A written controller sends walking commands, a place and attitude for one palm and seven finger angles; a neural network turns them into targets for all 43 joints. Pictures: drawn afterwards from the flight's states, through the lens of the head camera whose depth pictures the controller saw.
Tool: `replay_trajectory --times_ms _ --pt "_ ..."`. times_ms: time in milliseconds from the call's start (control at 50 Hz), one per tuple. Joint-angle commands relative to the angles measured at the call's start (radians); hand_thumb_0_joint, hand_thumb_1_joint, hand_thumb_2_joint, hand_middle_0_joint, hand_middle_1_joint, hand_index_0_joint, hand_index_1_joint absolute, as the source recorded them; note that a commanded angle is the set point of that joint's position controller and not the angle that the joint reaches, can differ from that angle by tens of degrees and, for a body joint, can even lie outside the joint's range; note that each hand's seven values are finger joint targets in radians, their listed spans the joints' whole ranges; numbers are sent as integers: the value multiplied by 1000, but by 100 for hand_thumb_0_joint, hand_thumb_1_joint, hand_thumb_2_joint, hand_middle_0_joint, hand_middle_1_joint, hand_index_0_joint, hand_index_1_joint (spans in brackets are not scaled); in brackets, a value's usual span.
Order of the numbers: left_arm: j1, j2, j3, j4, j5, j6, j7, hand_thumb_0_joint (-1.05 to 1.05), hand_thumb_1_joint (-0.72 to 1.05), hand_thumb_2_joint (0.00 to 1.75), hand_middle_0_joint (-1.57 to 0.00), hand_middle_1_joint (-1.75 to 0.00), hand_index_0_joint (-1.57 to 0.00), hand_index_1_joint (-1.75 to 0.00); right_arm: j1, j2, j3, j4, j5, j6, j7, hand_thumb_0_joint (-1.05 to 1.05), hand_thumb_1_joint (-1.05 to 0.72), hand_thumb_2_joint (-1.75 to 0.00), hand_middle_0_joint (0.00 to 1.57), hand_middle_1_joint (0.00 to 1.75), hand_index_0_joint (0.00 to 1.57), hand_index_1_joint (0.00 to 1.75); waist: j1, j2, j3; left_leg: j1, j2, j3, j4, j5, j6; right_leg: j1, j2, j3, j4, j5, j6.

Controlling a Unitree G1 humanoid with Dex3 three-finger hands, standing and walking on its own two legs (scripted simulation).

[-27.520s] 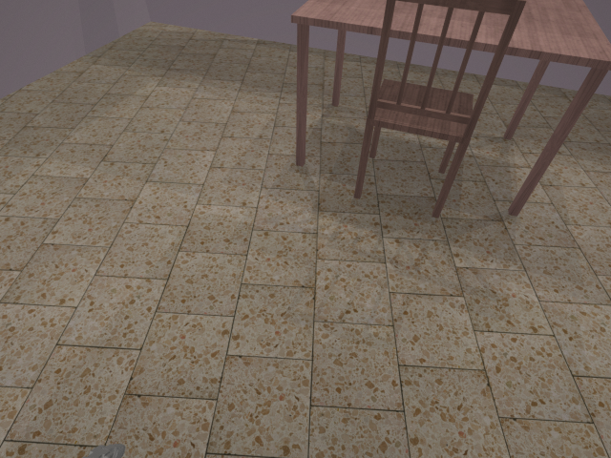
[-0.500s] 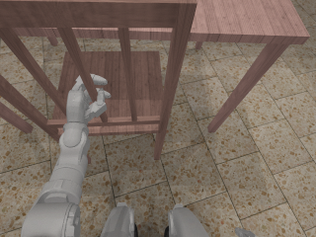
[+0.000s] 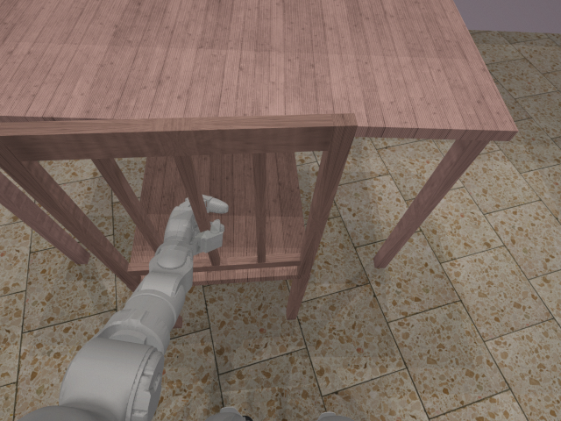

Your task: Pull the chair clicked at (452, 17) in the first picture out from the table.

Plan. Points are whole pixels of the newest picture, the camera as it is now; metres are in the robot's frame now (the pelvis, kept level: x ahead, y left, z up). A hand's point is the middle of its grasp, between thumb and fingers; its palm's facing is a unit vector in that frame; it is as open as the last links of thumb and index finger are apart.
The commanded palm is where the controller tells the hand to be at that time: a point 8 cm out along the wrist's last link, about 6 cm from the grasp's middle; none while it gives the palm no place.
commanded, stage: step backward, pulling the chair out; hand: left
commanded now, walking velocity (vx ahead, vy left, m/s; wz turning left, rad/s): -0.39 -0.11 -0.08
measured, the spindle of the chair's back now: (203, 220) +0.43 +0.12 -0.04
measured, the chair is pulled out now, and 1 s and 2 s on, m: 0.06 0.23 0.42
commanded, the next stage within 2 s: none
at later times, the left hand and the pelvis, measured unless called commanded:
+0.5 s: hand (222, 282) +0.32 +0.08 -0.05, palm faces +0.01 -0.99 -0.15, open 4.9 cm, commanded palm +0.33 +0.13 -0.05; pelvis -0.06 -0.03 +0.01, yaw -1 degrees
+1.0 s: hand (208, 337) +0.24 +0.10 -0.05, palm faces -0.03 -0.98 -0.19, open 5.0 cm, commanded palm +0.25 +0.14 -0.05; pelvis -0.13 -0.01 +0.00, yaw -4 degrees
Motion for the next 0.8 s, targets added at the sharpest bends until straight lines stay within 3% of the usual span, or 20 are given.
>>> replay_trajectory --times_ms 0,100,180,240,260,280,340,360,400,460,540,600,660,720,760,780 --pt "-353 119 -24 -134 14 -82 -8 0 90 90 -50 -145 -50 -145 106 -139 -68 1 -11 -60 -21 0 -90 -90 20 30 20 30 9 160 -401 526 167 -179 -52 824 1 43 -53 55 -31 266 -9" --pt "-324 134 -2 -162 17 -115 -22 0 90 90 -50 -145 -50 -145 93 -133 -77 12 -34 -104 -14 0 -90 -90 20 30 20 30 14 182 -393 651 225 -232 -104 974 11 -12 -35 67 14 55 -17" --pt "-301 167 26 -199 23 -127 -25 0 90 90 -50 -145 -50 -145 68 -135 -77 7 -40 -123 -7 0 -90 -90 20 30 20 30 20 133 -384 626 254 -242 -127 925 23 42 -40 85 14 29 -21" --pt "-289 191 49 -214 26 -133 -24 0 90 90 -50 -145 -50 -145 53 -137 -77 7 -36 -139 -10 0 -90 -90 20 30 20 30 26 80 -380 532 246 -213 -123 776 26 141 -51 89 -40 130 -20" --pt "-277 219 70 -209 23 -129 -22 0 90 90 -50 -145 -50 -145 55 -146 -80 9 -30 -144 -14 0 -90 -90 20 30 20 30 31 39 -381 481 238 -203 -115 720 25 196 -54 94 -62 208 -19" --pt "-268 211 63 -205 23 -128 -22 0 90 90 -50 -145 -50 -145 57 -144 -79 14 -22 -150 -15 0 -90 -90 20 30 20 30 32 16 -386 442 220 -174 -103 651 15 236 -66 103 -91 306 -19" --pt "-292 218 44 -209 14 -127 -14 0 90 90 -50 -145 -50 -145 70 -141 -80 34 -1 -174 -25 0 -90 -90 20 30 20 30 20 -80 -413 346 136 -81 -59 386 -39 312 -156 172 -154 572 -33" --pt "-282 261 67 -184 15 -118 -5 0 90 90 -50 -145 -50 -145 74 -155 -84 42 1 -179 -28 0 -90 -90 20 30 20 30 25 -81 -404 318 114 -70 -38 301 -52 329 -194 207 -170 602 -45" --pt "-311 249 42 -179 17 -115 3 0 90 90 -50 -145 -50 -145 48 -146 -75 55 5 -192 -27 0 -90 -90 20 30 20 30 25 -48 -366 292 76 -61 -28 111 -67 330 -249 252 -211 573 -51" --pt "-309 284 51 -167 17 -102 21 0 90 90 -50 -145 -50 -145 18 -161 -73 59 13 -202 -28 0 -90 -90 20 30 20 30 38 -63 -296 245 40 -58 -4 -62 -68 316 -291 292 -292 434 -16" --pt "-301 218 -2 -194 8 -94 23 0 90 90 -50 -145 -50 -145 -12 -166 -65 78 18 -219 -34 0 -90 -90 20 30 20 30 44 -83 -300 240 33 -83 -1 -35 -69 381 -324 269 -295 488 -33" --pt "-284 187 -29 -205 -5 -87 20 0 90 90 -50 -145 -50 -145 -12 -166 -64 82 20 -221 -48 0 -90 -90 20 30 20 30 35 -96 -295 320 43 -82 -92 93 -67 365 -282 199 -261 499 -29" --pt "-264 160 -46 -213 -5 -97 13 0 90 90 -50 -145 -50 -145 -8 -170 -72 69 15 -225 -58 0 -90 -90 20 30 20 30 41 -71 -282 412 87 -85 -194 324 -50 313 -171 110 -218 391 10" --pt "-298 91 -77 -239 -11 -118 0 0 90 90 -50 -145 -50 -145 -31 -155 -65 49 0 -227 -56 0 -90 -90 20 30 20 30 55 105 -322 493 193 -214 -260 413 3 190 -64 53 -51 141 0" --pt "-305 106 -58 -245 -3 -126 -1 0 90 90 -50 -145 -50 -145 -28 -149 -70 45 -22 -228 -51 0 -90 -90 20 30 20 30 55 175 -315 578 264 -292 -297 495 33 75 -44 70 83 -88 -8" --pt "-320 99 -59 -253 4 -129 0 0 90 90 -50 -145 -50 -145 -29 -133 -65 45 -34 -228 -43 0 -90 -90 20 30 20 30 55 189 -313 595 290 -317 -306 506 46 44 -47 80 159 -141 -14"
